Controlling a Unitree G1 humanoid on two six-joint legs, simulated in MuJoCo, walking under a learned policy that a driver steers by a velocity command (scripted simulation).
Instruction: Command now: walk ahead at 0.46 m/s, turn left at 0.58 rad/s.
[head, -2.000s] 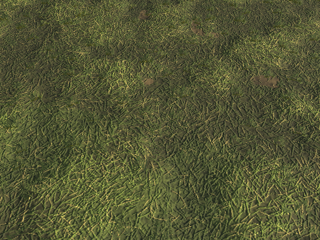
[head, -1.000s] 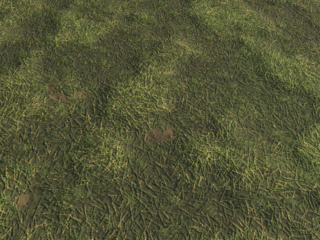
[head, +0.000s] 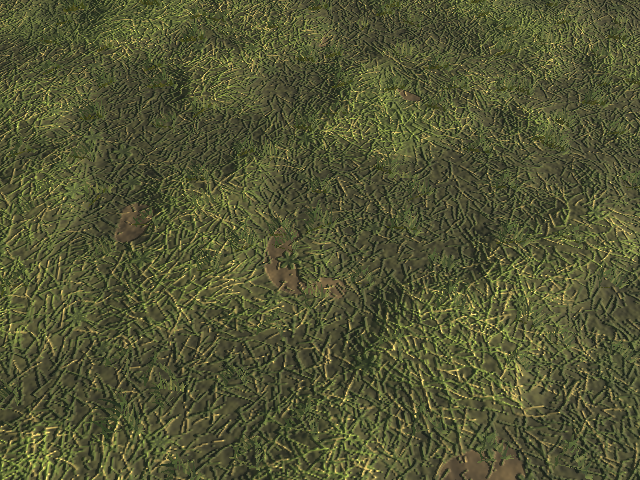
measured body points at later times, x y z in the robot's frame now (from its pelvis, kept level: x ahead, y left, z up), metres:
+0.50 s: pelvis +0.17 -0.04 +0.00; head +0.22 -0.06 +0.44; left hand +0.26 +0.23 -0.12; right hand +0.28 -0.30 -0.14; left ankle +0.13 +0.09 -0.66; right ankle +0.27 -0.10 -0.74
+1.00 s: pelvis +0.19 +0.01 +0.01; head +0.22 +0.03 +0.45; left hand +0.38 +0.25 -0.13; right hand +0.20 -0.29 -0.09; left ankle +0.21 +0.10 -0.74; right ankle +0.14 -0.10 -0.66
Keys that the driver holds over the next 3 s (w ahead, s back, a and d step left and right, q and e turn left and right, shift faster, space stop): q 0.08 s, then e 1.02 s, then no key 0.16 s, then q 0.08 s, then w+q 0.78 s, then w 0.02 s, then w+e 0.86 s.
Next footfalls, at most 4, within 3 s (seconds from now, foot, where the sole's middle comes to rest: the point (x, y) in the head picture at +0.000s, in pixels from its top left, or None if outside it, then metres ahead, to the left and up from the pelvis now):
0.30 right None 0.31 -0.10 -0.78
0.82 left None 0.25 0.08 -0.78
1.28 right None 0.14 -0.11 -0.78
1.86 left None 0.44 0.06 -0.78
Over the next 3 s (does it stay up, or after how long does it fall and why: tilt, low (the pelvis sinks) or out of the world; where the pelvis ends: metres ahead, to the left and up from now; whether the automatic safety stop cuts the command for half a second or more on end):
stays up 0.96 -0.01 -0.01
